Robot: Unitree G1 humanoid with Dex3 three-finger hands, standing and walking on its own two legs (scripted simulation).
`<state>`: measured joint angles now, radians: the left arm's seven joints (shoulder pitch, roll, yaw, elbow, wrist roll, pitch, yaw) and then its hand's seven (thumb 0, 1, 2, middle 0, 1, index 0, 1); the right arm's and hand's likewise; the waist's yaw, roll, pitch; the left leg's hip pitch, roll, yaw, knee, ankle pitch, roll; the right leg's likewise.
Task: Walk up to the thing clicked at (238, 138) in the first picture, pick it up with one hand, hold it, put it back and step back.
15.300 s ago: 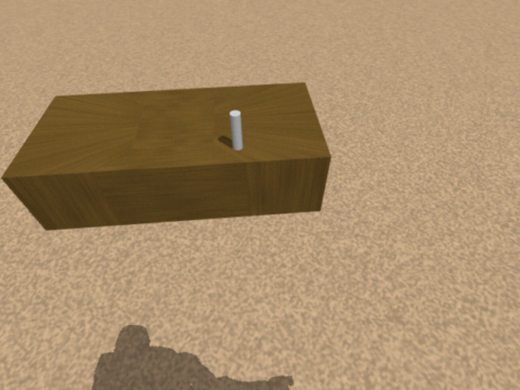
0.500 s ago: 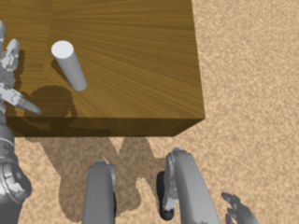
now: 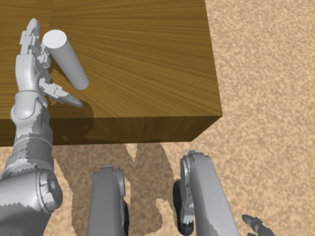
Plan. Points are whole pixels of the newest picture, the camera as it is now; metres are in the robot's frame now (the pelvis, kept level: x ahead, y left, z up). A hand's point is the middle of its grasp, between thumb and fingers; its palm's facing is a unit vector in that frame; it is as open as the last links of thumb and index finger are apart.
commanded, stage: close in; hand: left
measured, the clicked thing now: (70, 64) +0.54 +0.17 -0.01
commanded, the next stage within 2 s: rest palm in 0.04 s
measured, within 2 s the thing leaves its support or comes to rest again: leaves its support in 1.84 s
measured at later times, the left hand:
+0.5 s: hand (76, 76) +0.51 +0.16 -0.01, palm faces +0.00 -1.00 -0.02, open 17.6 cm
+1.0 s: hand (75, 78) +0.51 +0.16 -0.01, palm faces +0.00 -1.00 -0.02, open 13.5 cm
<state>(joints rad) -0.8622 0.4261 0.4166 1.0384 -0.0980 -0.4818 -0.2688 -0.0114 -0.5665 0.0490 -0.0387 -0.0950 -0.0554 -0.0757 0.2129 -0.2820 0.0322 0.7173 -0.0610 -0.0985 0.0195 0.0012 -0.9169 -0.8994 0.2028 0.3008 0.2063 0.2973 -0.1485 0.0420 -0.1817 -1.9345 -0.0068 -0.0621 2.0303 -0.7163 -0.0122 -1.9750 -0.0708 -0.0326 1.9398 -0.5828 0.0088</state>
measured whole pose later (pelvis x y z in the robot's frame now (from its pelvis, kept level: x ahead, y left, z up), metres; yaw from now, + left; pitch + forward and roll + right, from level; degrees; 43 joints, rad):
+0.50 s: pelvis +0.01 +0.01 +0.00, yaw +1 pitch +36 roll -3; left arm -0.83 0.32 0.32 1.01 -0.06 -0.56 -0.14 -0.01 -0.61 0.02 -0.08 -0.06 -0.09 -0.05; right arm 0.16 -0.27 0.02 0.69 -0.07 -0.05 0.06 0.00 -0.92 -0.90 0.20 0.30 0.21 0.30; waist -0.13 0.03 -0.16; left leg -1.92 -0.02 -0.05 2.02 -0.73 0.00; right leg -1.96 -0.08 -0.02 1.94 -0.60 0.02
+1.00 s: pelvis +0.00 +0.00 +0.00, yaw +1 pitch +35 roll -3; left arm -0.86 0.37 0.33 1.08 -0.06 -0.58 -0.16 -0.01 -0.33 0.33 -0.50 -0.46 -0.52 -0.45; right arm 0.18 -0.29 0.02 0.68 -0.06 -0.02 0.06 0.00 -0.92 -0.90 0.20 0.30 0.20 0.30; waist -0.15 0.02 -0.16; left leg -1.94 -0.02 -0.05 2.04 -0.72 -0.01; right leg -1.98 -0.08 -0.02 1.95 -0.59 0.01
